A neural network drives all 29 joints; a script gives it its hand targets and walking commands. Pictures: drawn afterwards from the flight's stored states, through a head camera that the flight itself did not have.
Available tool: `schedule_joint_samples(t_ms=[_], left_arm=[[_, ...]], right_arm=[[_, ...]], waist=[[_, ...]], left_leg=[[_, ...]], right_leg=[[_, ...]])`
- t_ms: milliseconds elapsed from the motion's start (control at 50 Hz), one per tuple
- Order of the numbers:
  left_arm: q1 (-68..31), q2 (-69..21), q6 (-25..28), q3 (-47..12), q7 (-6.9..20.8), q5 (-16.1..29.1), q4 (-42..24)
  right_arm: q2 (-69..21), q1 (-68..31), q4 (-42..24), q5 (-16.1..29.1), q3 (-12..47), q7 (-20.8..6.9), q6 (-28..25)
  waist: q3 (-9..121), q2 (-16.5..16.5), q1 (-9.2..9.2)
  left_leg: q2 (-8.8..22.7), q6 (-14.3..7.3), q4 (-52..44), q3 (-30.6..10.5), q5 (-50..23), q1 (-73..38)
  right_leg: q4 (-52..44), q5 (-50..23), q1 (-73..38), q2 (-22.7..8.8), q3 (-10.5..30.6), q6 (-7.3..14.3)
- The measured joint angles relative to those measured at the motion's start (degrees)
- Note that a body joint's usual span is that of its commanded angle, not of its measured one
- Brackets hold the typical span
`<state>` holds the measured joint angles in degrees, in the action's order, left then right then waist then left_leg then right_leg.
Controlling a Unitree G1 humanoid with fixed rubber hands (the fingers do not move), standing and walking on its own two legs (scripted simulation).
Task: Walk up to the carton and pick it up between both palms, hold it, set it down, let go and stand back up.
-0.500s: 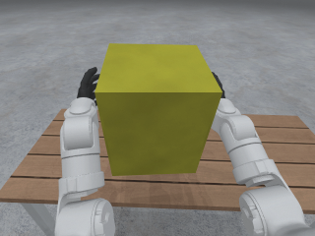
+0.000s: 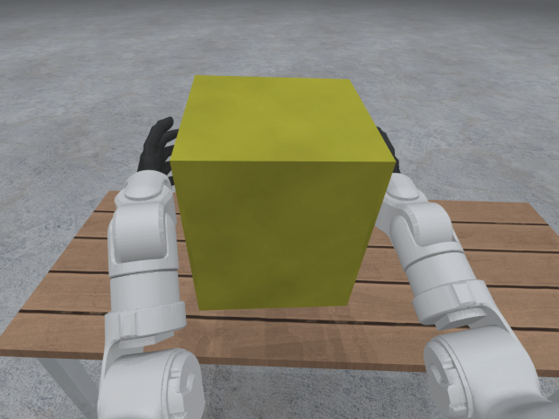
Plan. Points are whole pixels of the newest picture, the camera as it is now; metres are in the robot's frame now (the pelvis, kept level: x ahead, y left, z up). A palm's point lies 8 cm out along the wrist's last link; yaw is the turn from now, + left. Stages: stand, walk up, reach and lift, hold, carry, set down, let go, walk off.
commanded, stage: hold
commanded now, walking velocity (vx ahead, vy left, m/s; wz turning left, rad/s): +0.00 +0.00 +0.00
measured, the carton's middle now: (274, 195) +0.37 +0.00 +0.20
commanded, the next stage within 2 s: none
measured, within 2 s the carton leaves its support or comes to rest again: neither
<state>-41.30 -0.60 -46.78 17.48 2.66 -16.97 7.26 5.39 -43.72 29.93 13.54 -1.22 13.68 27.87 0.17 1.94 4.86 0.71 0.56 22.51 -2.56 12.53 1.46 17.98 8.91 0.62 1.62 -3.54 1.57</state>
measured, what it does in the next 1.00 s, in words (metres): stands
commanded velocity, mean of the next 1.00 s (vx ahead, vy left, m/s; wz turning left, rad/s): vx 0.00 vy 0.00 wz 0.00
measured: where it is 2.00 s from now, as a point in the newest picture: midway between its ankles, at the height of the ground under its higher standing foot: outside the picture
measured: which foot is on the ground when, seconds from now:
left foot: down 0.00-1.00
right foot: down 0.00-1.00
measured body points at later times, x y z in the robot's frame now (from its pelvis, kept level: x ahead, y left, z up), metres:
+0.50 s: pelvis +0.00 +0.00 +0.00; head -0.06 +0.02 +0.44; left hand +0.38 +0.15 +0.24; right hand +0.38 -0.15 +0.22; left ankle +0.01 +0.12 -0.75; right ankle +0.02 -0.10 -0.75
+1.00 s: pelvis +0.00 +0.00 +0.00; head -0.06 +0.02 +0.44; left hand +0.37 +0.15 +0.24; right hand +0.38 -0.15 +0.22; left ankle +0.01 +0.12 -0.75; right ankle +0.02 -0.10 -0.75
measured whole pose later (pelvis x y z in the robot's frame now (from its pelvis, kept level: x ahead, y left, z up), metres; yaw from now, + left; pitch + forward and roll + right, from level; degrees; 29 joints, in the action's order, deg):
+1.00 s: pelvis +0.00 +0.00 +0.00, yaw +0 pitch -8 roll -1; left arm -39.9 -1.2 -46.8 17.5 2.5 -17.1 5.8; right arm 5.4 -43.0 28.8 14.3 -1.0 13.9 28.4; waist 0.8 2.2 4.9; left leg 0.7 0.5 22.6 -2.4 12.7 1.6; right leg 18.2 9.1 0.8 1.7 -3.2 1.5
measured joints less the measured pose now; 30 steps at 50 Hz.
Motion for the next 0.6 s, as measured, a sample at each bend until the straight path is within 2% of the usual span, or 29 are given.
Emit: schedule_joint_samples(t_ms=[440, 600], left_arm=[[1.52, -0.37, 0.21, -0.12, -0.15, 0.36, -1.88], [0.01, 0.11, -0.06, 0.33, 0.15, 0.02, 0.22]], right_arm=[[0.08, 0.94, -1.54, 0.68, 0.58, 0.32, 0.04], [-0.13, -0.08, 0.57, 0.38, 0.20, 0.17, -0.11]], waist=[[0.70, 0.20, 0.09], [0.18, 0.29, 0.02]], left_leg=[[-0.01, 0.06, -0.13, 0.00, 0.02, 0.24], [-0.12, 0.00, -0.28, -0.06, -0.10, 0.00]], right_leg=[[0.24, 0.23, 0.40, 0.04, 0.09, 0.07], [0.21, 0.23, 0.16, -0.06, 0.04, 0.03]])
